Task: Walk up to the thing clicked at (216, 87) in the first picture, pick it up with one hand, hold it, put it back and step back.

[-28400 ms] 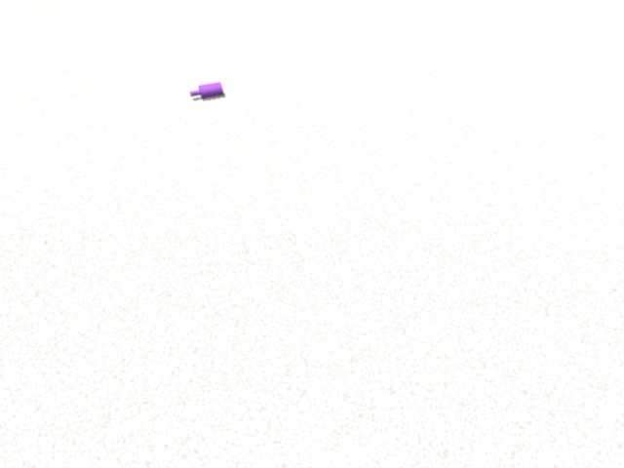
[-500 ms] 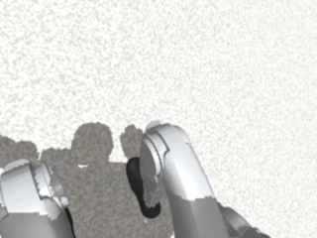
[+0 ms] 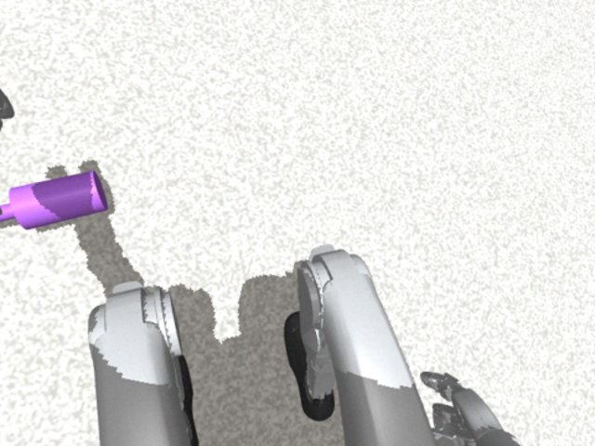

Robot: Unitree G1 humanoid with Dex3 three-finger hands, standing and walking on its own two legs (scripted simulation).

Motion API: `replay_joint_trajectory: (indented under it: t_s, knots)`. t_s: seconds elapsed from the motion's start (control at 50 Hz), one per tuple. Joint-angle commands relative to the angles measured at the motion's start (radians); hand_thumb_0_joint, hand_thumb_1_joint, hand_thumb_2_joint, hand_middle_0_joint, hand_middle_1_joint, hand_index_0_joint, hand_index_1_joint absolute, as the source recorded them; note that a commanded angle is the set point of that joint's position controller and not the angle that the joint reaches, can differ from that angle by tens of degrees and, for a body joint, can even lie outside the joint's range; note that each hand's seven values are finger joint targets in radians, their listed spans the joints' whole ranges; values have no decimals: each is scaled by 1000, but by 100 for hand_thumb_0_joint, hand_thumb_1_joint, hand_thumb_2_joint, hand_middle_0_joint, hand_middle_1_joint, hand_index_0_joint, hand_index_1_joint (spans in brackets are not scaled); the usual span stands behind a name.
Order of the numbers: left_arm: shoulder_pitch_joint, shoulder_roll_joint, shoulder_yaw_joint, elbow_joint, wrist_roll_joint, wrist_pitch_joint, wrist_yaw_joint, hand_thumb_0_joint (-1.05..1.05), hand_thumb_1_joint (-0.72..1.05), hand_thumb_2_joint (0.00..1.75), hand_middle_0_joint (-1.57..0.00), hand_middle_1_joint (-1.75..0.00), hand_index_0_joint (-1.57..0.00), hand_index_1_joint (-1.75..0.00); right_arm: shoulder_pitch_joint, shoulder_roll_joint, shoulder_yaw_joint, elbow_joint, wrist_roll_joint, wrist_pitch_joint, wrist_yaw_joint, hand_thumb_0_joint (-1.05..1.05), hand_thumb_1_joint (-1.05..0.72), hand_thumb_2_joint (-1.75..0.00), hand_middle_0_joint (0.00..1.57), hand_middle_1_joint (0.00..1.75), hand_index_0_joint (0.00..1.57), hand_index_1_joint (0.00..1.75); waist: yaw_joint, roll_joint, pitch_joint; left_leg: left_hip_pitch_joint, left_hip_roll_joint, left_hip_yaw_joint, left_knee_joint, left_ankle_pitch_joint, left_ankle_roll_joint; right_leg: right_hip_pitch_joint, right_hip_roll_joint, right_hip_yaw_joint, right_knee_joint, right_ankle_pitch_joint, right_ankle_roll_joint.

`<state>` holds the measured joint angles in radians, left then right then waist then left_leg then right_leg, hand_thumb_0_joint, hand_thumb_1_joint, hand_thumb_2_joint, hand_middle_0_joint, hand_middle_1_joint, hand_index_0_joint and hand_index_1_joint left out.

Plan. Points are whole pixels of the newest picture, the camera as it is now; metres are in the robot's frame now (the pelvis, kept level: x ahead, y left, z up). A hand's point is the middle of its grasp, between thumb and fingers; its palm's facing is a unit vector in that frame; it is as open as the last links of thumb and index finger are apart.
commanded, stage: withdraw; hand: left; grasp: from above
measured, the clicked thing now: (43, 203) +0.50 +0.32 -0.33
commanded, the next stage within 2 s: home in 0.20 s
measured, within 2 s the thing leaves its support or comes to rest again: neither
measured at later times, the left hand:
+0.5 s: hand (9, 177) +0.49 +0.31 -0.17, palm faces -0.36 -0.09 -0.93, open 13.0 cm
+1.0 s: hand out of the picture +0.33 +0.25 +0.04, palm faces -0.19 -0.76 -0.62, open 7.6 cm
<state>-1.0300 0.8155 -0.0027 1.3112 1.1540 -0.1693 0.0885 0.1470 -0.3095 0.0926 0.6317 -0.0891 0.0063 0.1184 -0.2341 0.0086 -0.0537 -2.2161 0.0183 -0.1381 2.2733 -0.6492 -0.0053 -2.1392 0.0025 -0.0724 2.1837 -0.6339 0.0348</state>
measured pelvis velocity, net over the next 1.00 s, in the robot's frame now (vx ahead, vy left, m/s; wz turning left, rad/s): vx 0.02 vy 0.00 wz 0.07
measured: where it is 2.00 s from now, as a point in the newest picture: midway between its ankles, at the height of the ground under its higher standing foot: (248, 405)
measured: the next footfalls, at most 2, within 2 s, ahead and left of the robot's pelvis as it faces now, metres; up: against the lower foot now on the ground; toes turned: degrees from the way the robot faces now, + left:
none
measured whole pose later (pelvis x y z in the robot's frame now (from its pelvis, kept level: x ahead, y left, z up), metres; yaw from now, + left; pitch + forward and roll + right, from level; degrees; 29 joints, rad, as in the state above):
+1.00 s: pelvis +0.02 +0.00 +0.15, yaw +4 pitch +30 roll -5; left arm -0.20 0.43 0.04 0.42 0.38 0.16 0.03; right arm 0.09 -0.27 -0.02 0.57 0.03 -0.03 0.01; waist -0.07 0.03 -0.19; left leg -1.71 0.03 -0.09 1.81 -0.63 -0.01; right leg -1.65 -0.01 -0.06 1.75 -0.62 0.02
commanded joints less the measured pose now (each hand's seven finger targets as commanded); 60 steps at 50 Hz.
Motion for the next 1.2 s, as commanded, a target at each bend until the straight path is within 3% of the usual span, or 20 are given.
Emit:
replay_joint_trajectory:
  t_s: [0.0, 0.08, 0.14, 0.22, 0.26, 0.32, 0.34, 0.38, 0.44, 0.48, 0.54, 0.62, 0.66, 0.7, 0.74, 0.8, 0.86, 0.98, 1.08, 1.18]
  knots:
    - [-260, 234, 41, -60, 22, -53, 53, 0, -52, 102, -9, -100, -8, -101, 208, -228, -52, -3, -9, 16, -36, 0, -90, -90, 20, 30, 20, 30, -33, 172, -535, 345, -23, 88, -201, 75, 39, 294, 32, -55, -236, 83, -77]
    - [-302, 272, 63, -67, 57, -94, 117, 0, -51, 100, -11, -99, -10, -100, 211, -237, -44, 3, -22, 18, -35, 0, -90, -90, 20, 30, 20, 30, -29, 271, -592, 421, -19, 75, -207, 96, 27, 257, 33, -75, -185, 113, -77]
    - [-352, 259, 62, -73, 76, -111, 172, 0, -52, 99, -10, -100, -10, -100, 218, -243, -42, 12, -36, 12, -30, 0, -90, -90, 20, 30, 20, 30, -57, 330, -609, 467, -17, 66, -189, 117, 19, 217, 31, -89, -153, 138, -76]
    - [-374, 335, 124, -95, 108, -114, 250, 0, -52, 98, -8, -100, -9, -99, 233, -250, -44, 16, -51, 1, -19, 0, -90, -90, 20, 30, 20, 30, -29, 402, -697, 506, -21, 71, -169, 148, 14, 221, 29, -95, -112, 167, -76]
    - [-368, 340, 142, -97, 120, -99, 284, 0, -51, 97, -8, -99, -9, -98, 235, -254, -57, 13, -54, -8, -16, 0, -90, -90, 20, 30, 20, 30, -26, 425, -690, 513, -22, 71, -173, 119, 10, 178, 26, -102, -108, 137, -81]
    - [-339, 348, 184, -165, 106, -64, 319, 0, -29, 99, -24, -78, -21, -80, 241, -256, -83, 15, -47, -21, -11, 0, -89, -89, 20, 30, 20, 30, 0, 477, -793, 573, -21, 68, -204, 123, 8, 189, 20, -98, -97, 152, -81]
    - [-304, 326, 180, -153, 92, -42, 321, 0, -37, 91, -18, -86, -19, -88, 243, -249, -92, 14, -42, -27, -9, 0, -90, -90, 20, 30, 20, 30, 6, 470, -799, 576, -21, 70, -213, 115, 9, 193, 21, -94, -103, 147, -83]
    - [-302, 276, 155, -154, 65, -9, 314, 0, -21, 94, -23, -71, -20, -73, 256, -234, -97, 32, -36, -32, -6, 0, -89, -89, 20, 30, 20, 30, -6, 454, -801, 555, -22, 83, -218, 116, 16, 217, 23, -85, -127, 155, -80]
    - [-241, 236, 151, -182, -11, 36, 273, 0, -7, 91, -22, -64, -20, -65, 284, -222, -118, 40, -16, -37, -3, 0, -89, -90, 20, 30, 20, 30, 15, 403, -817, 541, -26, 96, -232, 144, 26, 276, 20, -71, -164, 179, -75]
    - [-172, 215, 152, -246, -65, 64, 226, 0, 5, 94, -22, -62, -20, -64, 289, -216, -138, 36, 2, -32, 1, 0, -89, -90, 20, 30, 20, 30, 45, 358, -873, 568, -27, 103, -262, 156, 32, 340, 23, -60, -202, 185, -73]
    - [-55, 123, 131, -381, -189, 98, 145, 0, 27, 95, -22, -56, -21, -57, 281, -199, -161, 9, 33, -21, -1, 0, -89, -90, 20, 30, 20, 30, 64, 300, -881, 580, -27, 106, -315, 152, 38, 430, 23, -45, -266, 190, -67]
    - [149, 41, 139, -552, -364, 150, 39, 0, 57, 93, -21, -41, -20, -42, 216, -184, -172, -22, 69, -6, -19, 0, -90, -90, 20, 30, 20, 30, 90, 191, -793, 584, -21, 81, -394, 139, 43, 482, 23, -34, -341, 189, -63]
    - [227, -12, 118, -654, -433, 171, -5, 0, 73, 92, -20, -35, -20, -36, 184, -165, -171, -45, 75, -2, -30, 0, -90, -90, 20, 30, 20, 30, 99, 154, -768, 601, -18, 85, -421, 155, 46, 529, 25, -23, -385, 201, -63]
    - [283, -23, 133, -789, -503, 185, -30, 0, 89, 90, -20, -30, -20, -30, 152, -156, -176, -65, 84, 0, -43, 0, -90, -90, 20, 30, 20, 30, 124, 162, -768, 658, -13, 79, -469, 152, 43, 565, 20, -14, -428, 192, -63]
    - [374, -75, 115, -833, -554, 204, -45, 0, 90, 90, -20, -30, -20, -30, 124, -144, -178, -85, 93, -2, -54, 0, -90, -90, 20, 30, 20, 30, 126, 148, -722, 700, -6, 70, -524, 131, 40, 581, 17, -10, -470, 173, -63]
    - [443, -103, 132, -957, -640, 225, -42, 0, 90, 90, -20, -30, -20, -30, 91, -133, -177, -107, 104, -15, -76, 0, -90, -90, 20, 30, 20, 30, 139, 154, -694, 772, -1, 60, -611, 83, 36, 633, 11, -2, -540, 134, -63]
    - [537, -147, 128, -1031, -702, 257, -35, 0, 90, 90, -20, -30, -20, -30, 56, -121, -175, -130, 113, -34, -95, 0, -90, -90, 20, 30, 20, 30, 150, 165, -679, 860, 3, 55, -683, 83, 29, 690, 9, 5, -597, 131, -62]
    - [729, -249, 106, -1154, -865, 331, -17, 0, 90, 90, -20, -30, -20, -30, -5, -101, -159, -161, 126, -87, -145, 0, -90, -90, 20, 30, 20, 30, 143, 133, -573, 975, -2, 47, -835, 0, 29, 823, 8, 28, -764, 61, -56]
    - [868, -301, 103, -1262, -1000, 393, -1, 0, 90, 90, -20, -30, -20, -30, -31, -78, -139, -195, 132, -123, -180, 0, -90, -90, 20, 30, 20, 30, 140, 114, -522, 1101, -4, 49, -957, 6, 29, 961, 8, 41, -895, 63, -52]
    - [1014, -356, 105, -1318, -1086, 455, 10, 0, 90, 90, -20, -30, -20, -30, 1, -57, -116, -194, 131, -153, -218, 0, -90, -90, 20, 30, 20, 30, 151, 121, -469, 1258, 1, 43, -1075, 92, 20, 1084, 8, 39, -1007, 139, -51]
